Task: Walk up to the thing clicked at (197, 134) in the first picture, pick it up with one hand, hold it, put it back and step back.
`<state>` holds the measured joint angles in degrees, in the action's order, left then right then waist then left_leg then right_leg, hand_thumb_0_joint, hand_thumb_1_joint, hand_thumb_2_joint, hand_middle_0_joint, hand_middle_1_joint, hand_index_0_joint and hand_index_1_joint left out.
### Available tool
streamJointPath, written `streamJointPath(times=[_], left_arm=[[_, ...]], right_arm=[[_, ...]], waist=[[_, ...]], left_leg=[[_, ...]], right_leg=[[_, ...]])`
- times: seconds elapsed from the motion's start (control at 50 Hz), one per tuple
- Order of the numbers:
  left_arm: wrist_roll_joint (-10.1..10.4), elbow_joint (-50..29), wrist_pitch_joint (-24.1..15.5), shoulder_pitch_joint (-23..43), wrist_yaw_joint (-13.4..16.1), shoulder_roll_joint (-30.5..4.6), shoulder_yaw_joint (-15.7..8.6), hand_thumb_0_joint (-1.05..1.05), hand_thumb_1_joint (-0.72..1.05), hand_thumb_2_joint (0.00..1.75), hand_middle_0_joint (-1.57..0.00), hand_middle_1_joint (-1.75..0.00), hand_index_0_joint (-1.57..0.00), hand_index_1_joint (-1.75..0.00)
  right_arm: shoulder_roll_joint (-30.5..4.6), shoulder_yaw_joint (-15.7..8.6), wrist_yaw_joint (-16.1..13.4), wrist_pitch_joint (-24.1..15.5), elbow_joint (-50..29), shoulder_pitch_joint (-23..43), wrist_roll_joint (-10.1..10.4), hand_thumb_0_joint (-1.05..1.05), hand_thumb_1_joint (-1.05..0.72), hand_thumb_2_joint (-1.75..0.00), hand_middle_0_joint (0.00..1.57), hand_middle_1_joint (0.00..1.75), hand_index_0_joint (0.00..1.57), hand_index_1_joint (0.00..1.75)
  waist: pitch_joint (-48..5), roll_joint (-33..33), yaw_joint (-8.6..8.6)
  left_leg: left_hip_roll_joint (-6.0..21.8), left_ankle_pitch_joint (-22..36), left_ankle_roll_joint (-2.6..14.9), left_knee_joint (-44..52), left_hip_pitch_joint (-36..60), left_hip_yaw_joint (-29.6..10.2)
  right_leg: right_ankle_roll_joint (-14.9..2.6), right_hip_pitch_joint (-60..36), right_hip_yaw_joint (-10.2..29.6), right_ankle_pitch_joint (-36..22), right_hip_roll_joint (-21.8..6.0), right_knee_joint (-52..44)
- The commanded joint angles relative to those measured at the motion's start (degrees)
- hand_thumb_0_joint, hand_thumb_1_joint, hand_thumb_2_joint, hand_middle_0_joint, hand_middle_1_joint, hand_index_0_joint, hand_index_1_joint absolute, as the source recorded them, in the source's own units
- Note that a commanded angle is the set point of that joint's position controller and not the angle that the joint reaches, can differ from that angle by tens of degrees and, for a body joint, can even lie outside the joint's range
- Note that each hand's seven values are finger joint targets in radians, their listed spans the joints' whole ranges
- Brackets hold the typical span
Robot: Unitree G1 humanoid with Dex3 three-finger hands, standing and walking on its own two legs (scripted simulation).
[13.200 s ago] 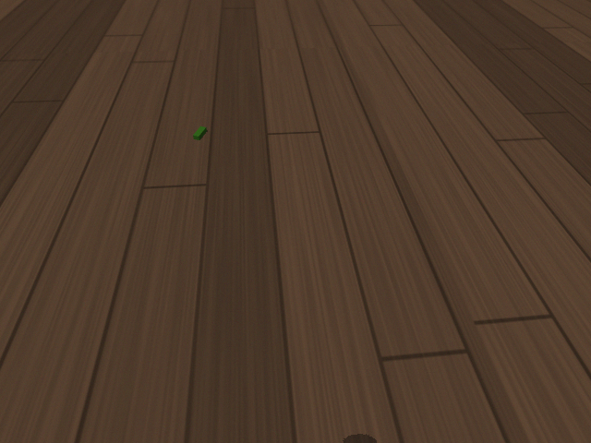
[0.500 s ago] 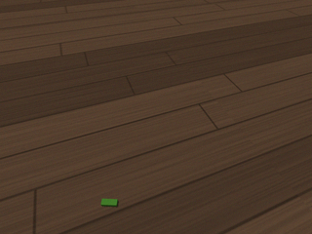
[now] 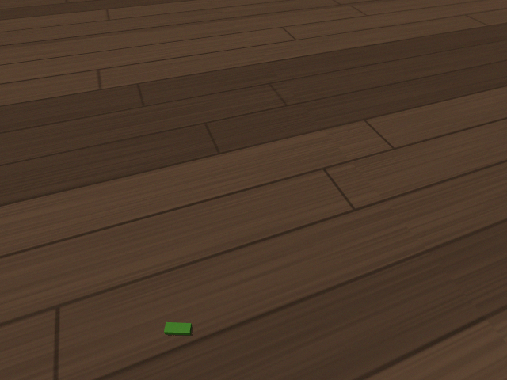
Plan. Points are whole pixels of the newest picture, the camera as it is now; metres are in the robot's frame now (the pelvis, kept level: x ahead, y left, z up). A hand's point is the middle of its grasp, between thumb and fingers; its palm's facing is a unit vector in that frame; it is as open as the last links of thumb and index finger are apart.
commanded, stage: stand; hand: left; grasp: from above
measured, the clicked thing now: (178, 328) +0.43 +0.26 -0.77
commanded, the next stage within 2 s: rise first in 0.10 s
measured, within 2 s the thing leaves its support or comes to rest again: neither
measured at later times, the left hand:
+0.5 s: hand out of the picture +0.15 +0.25 -0.17, palm faces -0.05 -0.93 -0.37, open 9.5 cm
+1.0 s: hand out of the picture +0.12 +0.27 -0.23, palm faces -0.17 -0.87 -0.46, open 12.9 cm
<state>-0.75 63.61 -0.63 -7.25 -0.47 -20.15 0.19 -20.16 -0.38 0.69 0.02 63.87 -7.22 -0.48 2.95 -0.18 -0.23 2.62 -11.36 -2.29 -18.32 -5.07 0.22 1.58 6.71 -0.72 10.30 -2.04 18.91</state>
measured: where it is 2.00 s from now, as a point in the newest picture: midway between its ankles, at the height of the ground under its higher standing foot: outside the picture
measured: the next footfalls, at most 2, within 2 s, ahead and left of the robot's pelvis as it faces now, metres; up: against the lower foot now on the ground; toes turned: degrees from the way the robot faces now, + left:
none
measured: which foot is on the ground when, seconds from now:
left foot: down 0.00-1.00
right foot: down 0.00-1.00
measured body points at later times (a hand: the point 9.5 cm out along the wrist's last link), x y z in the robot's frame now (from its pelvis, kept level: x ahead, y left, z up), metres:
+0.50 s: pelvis -0.01 +0.00 -0.02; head +0.05 +0.01 +0.42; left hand +0.15 +0.30 -0.14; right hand +0.09 -0.26 -0.14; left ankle -0.01 +0.14 -0.75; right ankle +0.00 -0.14 -0.75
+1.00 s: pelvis -0.01 +0.02 -0.09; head +0.08 +0.03 +0.35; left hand +0.13 +0.31 -0.20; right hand +0.16 -0.23 -0.18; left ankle -0.01 +0.14 -0.75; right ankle +0.00 -0.14 -0.75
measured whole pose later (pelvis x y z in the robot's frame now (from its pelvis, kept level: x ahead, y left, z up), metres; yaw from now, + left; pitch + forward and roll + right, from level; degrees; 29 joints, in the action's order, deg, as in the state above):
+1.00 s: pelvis -0.01 +0.02 -0.09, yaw +0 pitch +17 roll -2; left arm -15.1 25.4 13.1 -14.6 -0.7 -18.0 -7.3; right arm -13.3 -2.5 -0.1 -7.2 31.7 -11.3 0.4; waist -6.7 -0.4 -1.7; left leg 2.5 -31.4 -1.4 -65.1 -51.1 -2.3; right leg 2.7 50.7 -0.9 28.5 -2.4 61.9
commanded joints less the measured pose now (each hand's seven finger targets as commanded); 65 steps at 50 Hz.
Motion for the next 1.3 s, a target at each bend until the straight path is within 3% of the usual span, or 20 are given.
streamJointPath(times=[0.0,0.18,0.2,0.22,0.24,0.26,0.3,0.32,0.34,0.38,0.42,0.5,0.56,0.64,0.76,1.0,1.06,1.1,1.18,1.28], left_arm=[[0.09,-2.99,-0.91,1.62,0.94,-12.94,-2.64,0.0,0.9,0.9,-0.2,-0.3,-0.2,-0.3],[0.3,-3.07,-0.83,1.74,0.92,-12.36,-2.47,0.0,0.87,0.88,-0.24,-0.29,-0.23,-0.3],[2.88,-23.18,-6.19,21.84,1.63,-1.59,-2.16,0.0,0.79,0.89,-0.32,-0.37,-0.28,-0.38],[2.71,-18.61,-5.5,26.22,1.98,-5.27,-3.57,0.0,0.71,0.87,-0.32,-0.44,-0.28,-0.46],[1.11,-9.52,-3.52,15.76,2.19,-11.96,-7.76,0.0,0.63,0.86,-0.3,-0.52,-0.27,-0.54],[-0.21,-5.1,-2.37,13.63,1.48,-12.75,-8.64,0.0,0.55,0.84,-0.3,-0.58,-0.28,-0.6],[-3.09,-5.16,-2.7,17.62,-0.1,-14.79,-10.76,0.0,0.39,0.8,-0.3,-0.69,-0.3,-0.69],[-4.67,-2.48,-2.01,12.61,-0.59,-13.22,-10.97,0.0,0.31,0.76,-0.31,-0.74,-0.32,-0.73],[-6.1,-3.46,-1.38,8.41,-1.07,-12.48,-11.8,0.0,0.23,0.75,-0.32,-0.76,-0.33,-0.75],[-7.16,-7.5,-0.1,5.69,-0.86,-12.31,-12.76,0.0,0.07,0.75,-0.33,-0.79,-0.34,-0.78],[-7.57,-10.47,2.62,4.11,-0.27,-10.02,-11.89,0.0,-0.09,0.74,-0.33,-0.78,-0.34,-0.78],[-8.71,-16.66,7.25,6.72,0.46,-10.29,-11.66,0.0,-0.29,0.77,-0.34,-0.8,-0.33,-0.8],[-9.17,-20.53,8.12,5.53,0.61,-8.4,-11.39,0.0,-0.31,0.76,-0.35,-0.81,-0.34,-0.81],[-10.74,-28.85,7.63,3.01,0.72,-9.02,-12.3,0.0,-0.34,0.78,-0.36,-0.79,-0.34,-0.81],[-12.97,-36.54,9.73,-3.3,0.68,-7.92,-11.43,0.0,-0.38,0.81,-0.34,-0.79,-0.31,-0.81],[-15.17,-48.4,13.41,-10.48,1.15,-7.5,-11.07,0.0,-0.36,0.75,-0.37,-0.79,-0.36,-0.8],[-15.8,-50.97,13.29,-11.78,1.19,-8.59,-11.86,0.0,-0.36,0.77,-0.36,-0.79,-0.34,-0.81],[-16.39,-50.97,12.65,-9.32,1.55,-8.87,-11.53,0.0,-0.36,0.76,-0.37,-0.78,-0.35,-0.8],[-19.5,-46.61,9.53,-3.78,1.89,-10.31,-11.48,0.0,-0.37,0.76,-0.37,-0.77,-0.35,-0.79],[-25.47,-40.25,2.9,3.08,1.99,-13.18,-11.99,0.0,-0.33,0.77,-0.38,-0.76,-0.36,-0.78]], right_arm=[[-12.46,-2.09,-1.08,-1.4,-3.06,1.79,-0.15,0.0,-0.9,-0.9,0.2,0.3,0.2,0.3],[-12.33,-2.01,-1.07,-1.56,-2.83,1.65,-0.15,0.0,-0.91,-0.9,0.2,0.3,0.2,0.3],[-2.36,0.37,-2.2,-4.45,-18.98,2.02,3.72,0.0,-0.96,-0.91,0.2,0.3,0.2,0.3],[-3.81,0.23,-2.82,-4.46,-15.66,-1.01,3.85,0.0,-0.88,-0.89,0.2,0.3,0.2,0.3],[-6.23,-1.36,-3.41,-3.95,-15.68,-3.4,3.98,0.0,-0.89,-0.9,0.2,0.3,0.2,0.3],[-6.19,-2.03,-3.35,-3.63,-16.17,-4.03,3.58,0.0,-0.87,-0.89,0.2,0.3,0.2,0.3],[-5.86,-3.56,-3.44,-4.08,-19.25,-4.59,2.28,0.0,-0.87,-0.89,0.2,0.3,0.2,0.3],[-5.21,-4.02,-3.36,-4.2,-19.25,-6.98,1.86,0.0,-0.88,-0.89,0.2,0.3,0.2,0.3],[-5.04,-4.61,-2.92,-4.45,-20.8,-7.6,1.42,0.0,-0.87,-0.89,0.2,0.3,0.2,0.3],[-4.65,-4.97,-2.65,-4.73,-24.13,-7.12,1.54,0.0,-0.9,-0.89,0.2,0.3,0.2,0.3],[-4.24,-5.17,-2.43,-4.73,-26.49,-6.5,1.94,0.0,-0.87,-0.89,0.2,0.3,0.2,0.3],[-3.73,-4.91,-2.0,-5.13,-30.73,-4.2,2.08,0.0,-0.89,-0.9,0.2,0.3,0.2,0.3],[-3.17,-5.08,-1.85,-6.26,-31.97,-5.27,1.79,0.0,-0.9,-0.9,0.2,0.3,0.2,0.3],[-2.78,-5.6,-1.75,-7.67,-33.51,-6.94,1.48,0.0,-0.91,-0.9,0.2,0.3,0.2,0.3],[-2.54,-5.81,-1.95,-8.69,-35.84,-6.59,1.23,0.0,-0.92,-0.9,0.2,0.3,0.2,0.3],[-1.61,-5.17,-1.7,-10.75,-40.4,-4.23,0.87,0.0,-0.96,-0.92,0.2,0.3,0.2,0.3],[-1.66,-5.2,-1.73,-11.37,-41.1,-3.77,0.8,0.0,-0.95,-0.91,0.2,0.3,0.2,0.3],[-1.7,-5.14,-1.62,-11.76,-41.26,-3.44,0.86,0.0,-0.95,-0.91,0.2,0.3,0.2,0.3],[-1.93,-4.86,-1.53,-12.82,-40.29,-2.29,0.84,0.0,-0.95,-0.91,0.2,0.3,0.2,0.3],[-3.47,-5.53,-0.28,-14.07,-37.99,-1.21,0.91,0.0,-0.93,-0.91,0.2,0.3,0.2,0.3]], waist=[[-3.88,0.02,0.28],[-3.64,0.09,0.34],[-0.18,-1.61,-6.27],[-2.52,1.2,-4.21],[-2.11,2.2,-2.67],[-3.91,2.74,-2.26],[-9.91,3.7,-0.96],[-12.28,2.93,-0.89],[-14.96,-0.26,0.95],[-17.16,-2.55,2.06],[-15.59,-2.01,1.42],[-13.5,0.58,0.24],[-14.25,0.23,-0.29],[-20.37,-2.92,-0.34],[-22.22,-3.87,-0.9],[-23.32,-3.66,-1.65],[-24.58,-5.19,-0.87],[-24.61,-3.91,-1.98],[-25.04,-2.64,-3.2],[-29.38,-4.0,-1.85]], left_leg=[[5.39,8.54,3.01,2.82,-0.19,-3.7],[5.32,9.69,2.73,2.97,-0.04,-3.56],[-2.96,0.37,2.55,-1.88,-7.71,3.27],[-3.06,-0.1,2.88,-2.28,-7.42,2.95],[-2.74,-0.19,2.73,-3.19,-8.58,3.03],[-3.07,0.62,2.8,-5.45,-10.64,2.71],[-3.22,2.75,2.96,-9.87,-13.01,2.54],[-3.57,4.26,2.9,-12.2,-14.56,2.35],[-3.77,5.79,2.41,-13.58,-15.26,2.28],[-4.03,6.96,1.9,-14.33,-15.27,2.2],[-3.8,6.47,1.85,-14.04,-16.69,1.79],[-3.09,1.87,1.99,-17.08,-20.76,1.39],[-2.68,-0.26,1.87,-21.0,-23.88,1.09],[-2.14,3.91,1.61,-27.07,-25.96,0.5],[-1.28,5.91,1.42,-32.4,-29.81,-0.7],[-1.56,-2.44,2.01,-40.27,-40.08,-1.25],[-1.28,-2.37,1.75,-42.07,-41.46,-2.3],[-1.48,-3.95,2.0,-44.13,-44.1,-2.27],[-2.02,-7.07,2.5,-50.64,-51.21,-1.8],[-2.41,-10.55,2.19,-58.11,-59.5,-2.21]], right_leg=[[-2.71,-1.05,4.2,-8.47,-5.66,-2.17],[-2.73,-0.64,4.13,-8.57,-5.52,-2.19],[-1.64,11.25,-0.22,-2.93,1.41,0.73],[-1.32,7.62,-0.93,-1.31,1.2,0.76],[-1.59,7.83,-1.32,-0.07,1.8,1.56],[-1.9,8.96,-1.43,-0.25,1.77,3.29],[-1.73,8.96,-1.19,-2.99,1.32,7.62],[-1.73,10.22,-0.99,-4.91,1.2,10.1],[-2.24,10.1,-1.11,-5.38,1.32,12.17],[-2.5,10.1,-1.1,-5.49,1.61,13.38],[-2.38,11.32,-1.63,-4.53,1.93,13.04],[-2.15,16.79,-1.93,0.84,2.27,15.38],[-2.1,21.3,-2.13,3.08,2.42,19.5],[-2.24,24.53,-1.94,-0.49,2.1,26.5],[-2.38,30.11,-1.92,-0.56,2.06,32.24],[-2.21,38.47,-1.85,5.4,1.98,38.94],[-2.31,41.69,-2.09,6.17,1.92,42.09],[-2.27,43.54,-2.09,6.98,2.08,43.4],[-2.3,49.92,-1.51,8.73,2.05,48.57],[-2.64,59.83,-0.89,12.18,1.59,58.04]])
